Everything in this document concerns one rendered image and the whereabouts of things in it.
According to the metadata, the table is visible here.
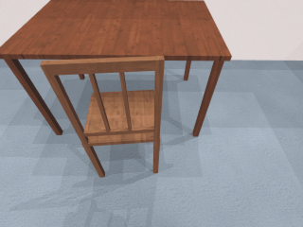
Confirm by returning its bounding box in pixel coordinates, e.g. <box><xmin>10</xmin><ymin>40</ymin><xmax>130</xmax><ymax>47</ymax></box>
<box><xmin>0</xmin><ymin>0</ymin><xmax>232</xmax><ymax>137</ymax></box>

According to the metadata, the chair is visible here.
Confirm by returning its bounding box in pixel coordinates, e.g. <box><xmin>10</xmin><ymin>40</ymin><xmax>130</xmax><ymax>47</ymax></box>
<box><xmin>40</xmin><ymin>56</ymin><xmax>165</xmax><ymax>178</ymax></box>

